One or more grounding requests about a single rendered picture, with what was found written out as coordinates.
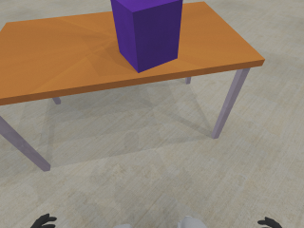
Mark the carton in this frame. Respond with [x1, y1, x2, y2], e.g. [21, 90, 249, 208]
[110, 0, 183, 73]

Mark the right robot hand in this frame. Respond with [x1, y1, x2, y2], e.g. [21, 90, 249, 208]
[257, 217, 282, 228]

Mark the table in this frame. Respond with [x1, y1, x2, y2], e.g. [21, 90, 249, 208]
[0, 1, 265, 172]

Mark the left robot hand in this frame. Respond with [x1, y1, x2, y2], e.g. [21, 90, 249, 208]
[30, 213, 57, 228]

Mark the right robot thigh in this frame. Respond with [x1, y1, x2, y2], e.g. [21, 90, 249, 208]
[177, 218, 207, 228]

